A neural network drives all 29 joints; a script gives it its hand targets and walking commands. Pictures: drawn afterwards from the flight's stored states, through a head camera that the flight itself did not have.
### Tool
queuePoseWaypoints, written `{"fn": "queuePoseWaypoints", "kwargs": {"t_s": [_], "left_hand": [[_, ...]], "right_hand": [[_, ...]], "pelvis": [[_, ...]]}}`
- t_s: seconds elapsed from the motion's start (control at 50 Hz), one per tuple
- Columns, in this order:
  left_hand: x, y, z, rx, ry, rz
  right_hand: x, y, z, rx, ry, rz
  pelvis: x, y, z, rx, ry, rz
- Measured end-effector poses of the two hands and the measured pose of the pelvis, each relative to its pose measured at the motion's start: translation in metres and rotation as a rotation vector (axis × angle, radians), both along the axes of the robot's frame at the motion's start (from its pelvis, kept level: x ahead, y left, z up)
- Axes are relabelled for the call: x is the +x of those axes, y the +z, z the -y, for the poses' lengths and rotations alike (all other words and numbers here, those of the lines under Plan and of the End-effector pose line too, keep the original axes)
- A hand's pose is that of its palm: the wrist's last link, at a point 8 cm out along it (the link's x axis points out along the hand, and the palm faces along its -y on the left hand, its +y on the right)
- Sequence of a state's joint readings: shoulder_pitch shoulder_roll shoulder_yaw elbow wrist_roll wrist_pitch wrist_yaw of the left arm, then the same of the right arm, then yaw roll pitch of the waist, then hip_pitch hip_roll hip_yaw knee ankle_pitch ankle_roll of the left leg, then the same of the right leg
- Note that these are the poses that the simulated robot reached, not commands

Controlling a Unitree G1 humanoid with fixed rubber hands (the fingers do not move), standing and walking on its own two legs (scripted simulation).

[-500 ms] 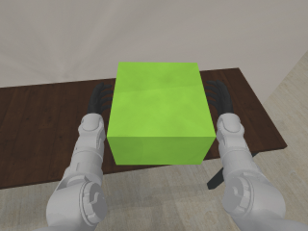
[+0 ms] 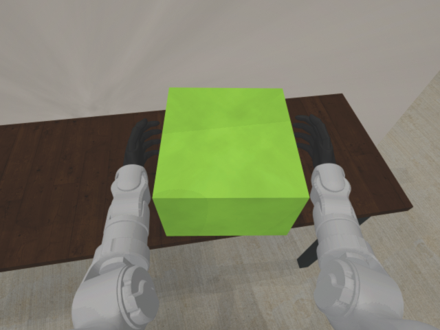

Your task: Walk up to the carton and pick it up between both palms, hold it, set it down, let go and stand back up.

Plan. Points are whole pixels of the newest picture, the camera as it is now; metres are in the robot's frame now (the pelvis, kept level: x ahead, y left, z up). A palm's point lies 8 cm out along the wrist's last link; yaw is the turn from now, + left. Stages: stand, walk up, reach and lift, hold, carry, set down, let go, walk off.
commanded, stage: set down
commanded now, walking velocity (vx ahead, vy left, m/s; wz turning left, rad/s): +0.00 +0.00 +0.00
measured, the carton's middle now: (226, 159) +0.46 +0.01 -0.01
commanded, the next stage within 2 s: none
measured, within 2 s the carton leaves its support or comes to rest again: neither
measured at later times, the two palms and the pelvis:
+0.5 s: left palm (136, 163) +0.40 +0.18 +0.05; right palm (321, 159) +0.42 -0.16 +0.06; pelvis +0.00 +0.00 +0.00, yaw +0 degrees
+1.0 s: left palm (116, 160) +0.41 +0.23 +0.04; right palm (323, 151) +0.44 -0.18 +0.05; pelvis -0.02 +0.00 -0.02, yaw -1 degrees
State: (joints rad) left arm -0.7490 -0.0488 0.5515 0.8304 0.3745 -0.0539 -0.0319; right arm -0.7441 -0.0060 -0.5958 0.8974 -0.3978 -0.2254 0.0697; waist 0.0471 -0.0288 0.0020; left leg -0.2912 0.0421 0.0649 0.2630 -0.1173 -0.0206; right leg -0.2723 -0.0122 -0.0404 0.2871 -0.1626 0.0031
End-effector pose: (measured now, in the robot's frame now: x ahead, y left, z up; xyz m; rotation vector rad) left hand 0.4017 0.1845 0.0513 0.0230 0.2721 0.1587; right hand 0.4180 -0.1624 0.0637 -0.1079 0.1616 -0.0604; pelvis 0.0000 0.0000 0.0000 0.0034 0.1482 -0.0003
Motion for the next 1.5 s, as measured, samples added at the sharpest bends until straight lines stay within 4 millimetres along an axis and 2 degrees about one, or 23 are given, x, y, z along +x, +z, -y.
{"fn": "queuePoseWaypoints", "kwargs": {"t_s": [0.6,0.78,0.86,0.94,1.02,1.12,1.2,1.28,1.38,1.44,1.5], "left_hand": [[-0.002,-0.009,0.001,0.014,0.001,0.004],[0.012,-0.009,0.0,0.018,0.007,-0.013],[0.015,-0.007,-0.005,0.031,-0.001,-0.041],[0.011,-0.008,-0.022,0.039,0.029,-0.042],[0.005,-0.009,-0.047,0.054,0.072,-0.027],[0.003,-0.009,-0.067,0.081,0.095,-0.013],[0.008,-0.009,-0.064,0.078,0.079,-0.002],[0.018,-0.001,-0.045,0.065,0.03,0.039],[0.022,0.008,-0.03,0.044,0.004,0.042],[0.018,0.013,-0.036,0.04,0.025,0.032],[0.015,0.023,-0.05,0.04,0.059,0.047]], "right_hand": [[-0.003,-0.002,0.001,-0.006,-0.001,-0.036],[0.005,-0.009,0.003,0.027,0.019,-0.131],[0.011,-0.015,0.003,0.035,0.021,-0.171],[0.018,-0.017,0.006,0.035,0.019,-0.153],[0.026,-0.012,0.017,0.024,0.005,-0.111],[0.031,-0.005,0.044,0.007,-0.029,-0.097],[0.032,0.002,0.066,0.009,-0.055,-0.087],[0.032,0.01,0.08,0.016,-0.045,-0.066],[0.032,0.019,0.083,0.026,-0.019,-0.056],[0.033,0.023,0.078,0.021,0.002,-0.061],[0.036,0.033,0.065,0.029,0.029,-0.04]], "pelvis": [[-0.007,-0.001,0.002,-0.001,-0.012,-0.022],[-0.012,-0.009,-0.001,-0.011,-0.035,-0.141],[-0.015,-0.014,-0.003,-0.018,-0.034,-0.178],[-0.017,-0.019,-0.003,-0.023,-0.024,-0.21],[-0.02,-0.024,-0.001,-0.028,-0.008,-0.238],[-0.026,-0.029,0.004,-0.034,0.004,-0.269],[-0.031,-0.033,0.009,-0.035,0.009,-0.293],[-0.035,-0.035,0.013,-0.029,0.001,-0.312],[-0.039,-0.035,0.016,-0.017,-0.011,-0.306],[-0.039,-0.034,0.017,-0.01,-0.013,-0.3],[-0.038,-0.033,0.017,-0.009,-0.009,-0.294]]}}
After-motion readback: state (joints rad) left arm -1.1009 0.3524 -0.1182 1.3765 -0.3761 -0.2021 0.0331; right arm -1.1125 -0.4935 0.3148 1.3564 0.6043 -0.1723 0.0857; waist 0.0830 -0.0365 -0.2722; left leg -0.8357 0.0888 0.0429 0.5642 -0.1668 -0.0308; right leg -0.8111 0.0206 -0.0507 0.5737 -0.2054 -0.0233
